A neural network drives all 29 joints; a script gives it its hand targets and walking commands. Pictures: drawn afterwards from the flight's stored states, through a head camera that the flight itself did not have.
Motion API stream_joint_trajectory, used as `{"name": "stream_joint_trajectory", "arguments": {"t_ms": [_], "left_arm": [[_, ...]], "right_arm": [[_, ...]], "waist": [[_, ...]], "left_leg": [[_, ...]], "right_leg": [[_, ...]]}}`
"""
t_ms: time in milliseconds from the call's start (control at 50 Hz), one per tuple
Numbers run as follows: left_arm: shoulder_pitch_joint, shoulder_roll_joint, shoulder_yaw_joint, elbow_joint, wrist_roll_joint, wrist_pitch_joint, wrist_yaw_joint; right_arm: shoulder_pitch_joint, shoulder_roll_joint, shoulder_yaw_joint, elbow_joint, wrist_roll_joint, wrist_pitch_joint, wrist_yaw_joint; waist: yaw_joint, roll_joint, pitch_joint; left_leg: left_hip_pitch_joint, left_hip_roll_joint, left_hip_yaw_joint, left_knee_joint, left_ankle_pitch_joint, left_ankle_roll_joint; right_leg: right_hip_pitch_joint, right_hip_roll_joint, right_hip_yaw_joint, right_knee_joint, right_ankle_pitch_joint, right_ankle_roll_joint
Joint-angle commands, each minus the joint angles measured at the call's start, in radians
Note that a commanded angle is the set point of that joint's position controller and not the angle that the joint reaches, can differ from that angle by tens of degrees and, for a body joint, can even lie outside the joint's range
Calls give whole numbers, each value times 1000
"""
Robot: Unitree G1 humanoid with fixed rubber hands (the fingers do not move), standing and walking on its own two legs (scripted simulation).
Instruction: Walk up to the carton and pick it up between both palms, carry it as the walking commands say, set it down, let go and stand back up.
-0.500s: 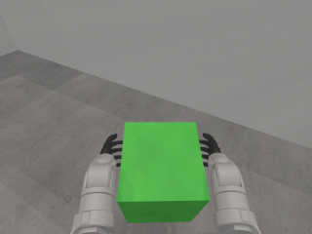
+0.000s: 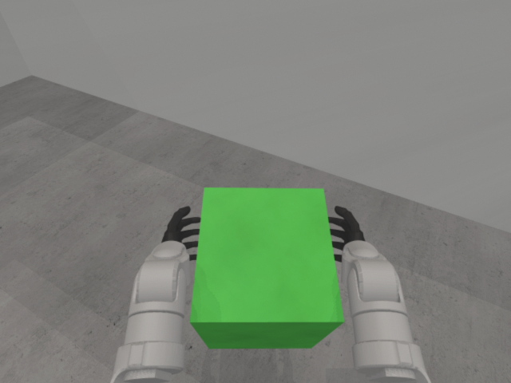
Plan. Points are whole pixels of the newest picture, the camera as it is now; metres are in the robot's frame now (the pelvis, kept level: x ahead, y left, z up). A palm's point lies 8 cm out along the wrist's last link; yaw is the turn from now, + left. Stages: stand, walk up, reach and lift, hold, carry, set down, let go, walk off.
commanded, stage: carry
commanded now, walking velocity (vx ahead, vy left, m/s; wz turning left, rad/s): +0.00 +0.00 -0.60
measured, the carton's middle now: (262, 274) +0.31 +0.01 -0.02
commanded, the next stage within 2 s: none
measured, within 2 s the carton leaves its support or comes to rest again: neither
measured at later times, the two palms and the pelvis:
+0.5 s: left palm (236, 199) +0.36 +0.05 +0.13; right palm (426, 231) +0.30 -0.23 +0.12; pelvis -0.04 -0.02 +0.00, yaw -10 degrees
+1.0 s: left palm (326, 227) +0.33 -0.09 +0.09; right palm out of the picture +0.19 -0.34 +0.08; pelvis -0.08 -0.04 +0.00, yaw -26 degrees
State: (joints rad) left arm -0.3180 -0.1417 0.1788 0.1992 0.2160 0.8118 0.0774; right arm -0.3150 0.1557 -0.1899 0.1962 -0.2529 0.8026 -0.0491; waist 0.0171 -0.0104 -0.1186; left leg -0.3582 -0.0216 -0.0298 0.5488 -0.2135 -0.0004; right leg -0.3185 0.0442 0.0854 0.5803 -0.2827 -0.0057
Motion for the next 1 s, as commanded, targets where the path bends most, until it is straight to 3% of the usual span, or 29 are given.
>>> {"name": "stream_joint_trajectory", "arguments": {"t_ms": [0,40,80,120,160,200,220,240,260,300,360,460,480,500,520,540,560,580,600,660,720,760,780,800,820,840,880,920,980], "left_arm": [[-724,-930,-689,-138,-415,18,-255],[-762,-908,-712,-178,-466,90,-233],[-800,-899,-714,-196,-507,156,-217],[-836,-914,-710,-202,-549,215,-211],[-964,-914,-696,-202,-592,256,-203],[-997,-921,-660,-174,-608,302,-194],[-1045,-906,-636,-162,-609,321,-191],[-980,-908,-593,-107,-587,348,-189],[-1094,-897,-579,-115,-604,356,-184],[-1095,-916,-558,-142,-598,382,-165],[-1144,-920,-506,-175,-580,409,-147],[-1138,-922,-480,-149,-560,434,-145],[-1131,-932,-487,-143,-559,435,-145],[-1123,-944,-493,-133,-558,434,-146],[-1191,-942,-499,-138,-568,429,-147],[-1163,-958,-510,-128,-565,431,-149],[-1194,-966,-537,-146,-576,425,-152],[-1234,-977,-561,-156,-601,418,-157],[-1251,-997,-581,-148,-625,413,-164],[-1241,-1033,-598,-166,-665,406,-171],[-1180,-1041,-595,-161,-659,416,-175],[-1162,-1037,-591,-136,-651,419,-181],[-1156,-1028,-581,-118,-646,420,-185],[-1143,-1011,-579,-90,-636,419,-186],[-966,-1018,-538,-39,-592,420,-185],[-1122,-982,-543,-101,-615,406,-184],[-1119,-984,-538,-148,-588,399,-171],[-1139,-972,-537,-205,-565,390,-152],[-1105,-947,-536,-233,-540,386,-135]], "right_arm": [[-684,901,660,-133,390,20,227],[-732,872,678,-171,449,91,200],[-762,855,676,-179,491,155,177],[-804,855,663,-189,513,208,157],[-952,847,658,-229,543,253,139],[-974,845,630,-210,553,302,122],[-1012,852,617,-196,562,324,120],[-985,870,598,-174,563,352,122],[-1111,875,610,-166,589,361,121],[-1110,931,594,-141,633,386,120],[-1164,973,591,-165,672,411,123],[-1153,1002,557,-147,663,430,119],[-1151,1006,553,-152,660,430,120],[-1158,999,546,-160,656,428,124],[-1225,965,541,-147,658,419,124],[-1145,967,525,-107,631,420,125],[-1134,977,531,-122,615,418,128],[-1153,971,524,-131,601,411,130],[-1179,961,522,-160,589,404,129],[-1182,934,521,-235,575,395,116],[-1122,913,524,-273,551,397,104],[-1122,899,536,-277,545,399,96],[-1126,892,545,-273,546,401,93],[-1168,883,559,-284,551,403,92],[-1054,927,565,-260,539,419,104],[-1194,934,611,-278,576,406,107],[-1209,969,636,-284,634,401,117],[-1252,994,659,-298,673,392,127],[-1218,1000,661,-298,685,390,131]], "waist": [[-19,-21,-311],[-22,-3,-344],[-26,83,-371],[-15,229,-388],[-8,170,-372],[-8,87,-343],[-8,-95,-315],[-12,-288,-293],[-7,-214,-313],[-7,-116,-343],[-1,-147,-405],[-8,-155,-425],[-14,-140,-431],[-15,-75,-433],[-8,165,-415],[-14,311,-405],[-19,230,-388],[-21,155,-373],[-20,141,-356],[-25,220,-356],[-39,255,-360],[-22,211,-356],[-14,158,-375],[-5,-6,-453],[6,-262,-512],[10,-232,-534],[3,-122,-518],[8,-104,-501],[10,-118,-520]], "left_leg": [[107,149,-32,48,169,24],[124,171,-65,54,175,35],[190,247,-160,0,222,81],[221,350,-246,-52,319,144],[130,335,-170,-49,266,120],[-3,253,-57,23,64,39],[-118,147,45,186,-96,-26],[-276,47,111,346,-304,-78],[-283,67,33,445,-330,-78],[-273,73,43,462,-281,-83],[-197,29,78,334,-257,-94],[31,-17,103,-20,-150,-70],[162,19,88,-117,-73,-55],[307,109,11,-162,14,-19],[459,329,-195,-123,346,86],[479,512,-290,-91,688,211],[495,496,-232,-66,825,231],[493,445,-147,-50,837,204],[469,407,-74,-44,804,170],[426,326,88,-13,721,104],[438,329,147,58,752,78],[386,306,200,166,703,23],[258,294,192,236,566,-19],[16,236,183,351,236,-84],[-224,111,171,475,-363,-114],[-323,102,100,548,-469,-106],[-348,117,45,554,-411,-97],[-313,123,54,476,-327,-103],[-245,102,63,407,-273,-103]], "right_leg": [[-33,-160,104,-8,258,-36],[-78,-138,103,47,255,-35],[-157,-74,43,152,155,-18],[-193,-15,-44,203,-168,-13],[-97,-5,-86,136,-139,-28],[20,-21,-30,17,-43,-52],[62,-167,218,-166,-34,-92],[107,-346,470,-221,160,-156],[169,-354,471,-184,336,-186],[202,-296,330,-138,443,-165],[284,-223,224,-73,672,-145],[263,-190,206,-53,640,-127],[171,-165,176,-19,585,-101],[34,-126,131,55,423,-65],[-244,-23,-1,199,86,1],[-402,-5,-93,383,-322,14],[-413,-56,-91,473,-321,18],[-409,-70,-96,475,-268,27],[-396,-70,-113,444,-217,37],[-258,-30,-170,288,-135,56],[-165,11,-232,103,-85,45],[-30,16,-261,-136,90,22],[117,-42,-183,-179,177,7],[343,-208,16,-53,752,-70],[516,-355,245,23,1277,-188],[621,-364,244,43,1397,-208],[568,-341,187,10,1140,-195],[498,-303,140,-19,956,-186],[456,-278,134,-27,914,-189]]}}
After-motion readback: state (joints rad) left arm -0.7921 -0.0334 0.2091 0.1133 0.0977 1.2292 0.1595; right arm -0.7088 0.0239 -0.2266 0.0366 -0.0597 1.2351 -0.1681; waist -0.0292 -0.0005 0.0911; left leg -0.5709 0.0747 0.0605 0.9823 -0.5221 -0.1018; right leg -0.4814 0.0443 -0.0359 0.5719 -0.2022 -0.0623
